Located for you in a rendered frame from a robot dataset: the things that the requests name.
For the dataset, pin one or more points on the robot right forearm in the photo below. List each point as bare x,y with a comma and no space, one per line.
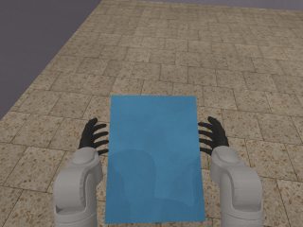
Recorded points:
241,189

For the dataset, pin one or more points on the carton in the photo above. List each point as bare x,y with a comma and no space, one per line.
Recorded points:
154,170

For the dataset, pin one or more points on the robot left hand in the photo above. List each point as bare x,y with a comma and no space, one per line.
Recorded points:
88,137

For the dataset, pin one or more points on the robot left forearm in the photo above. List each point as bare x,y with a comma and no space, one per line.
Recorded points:
75,190

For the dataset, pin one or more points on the robot right hand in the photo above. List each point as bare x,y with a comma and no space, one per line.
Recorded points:
217,135

